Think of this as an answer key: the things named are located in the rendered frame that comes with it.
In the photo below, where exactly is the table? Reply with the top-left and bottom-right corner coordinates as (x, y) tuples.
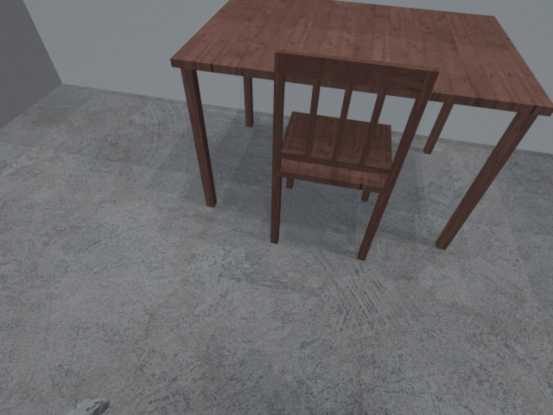
(170, 0), (553, 250)

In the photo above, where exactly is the left robot hand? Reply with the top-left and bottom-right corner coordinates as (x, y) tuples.
(67, 398), (110, 415)

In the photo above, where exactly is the chair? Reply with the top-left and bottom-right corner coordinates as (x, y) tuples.
(270, 49), (440, 261)

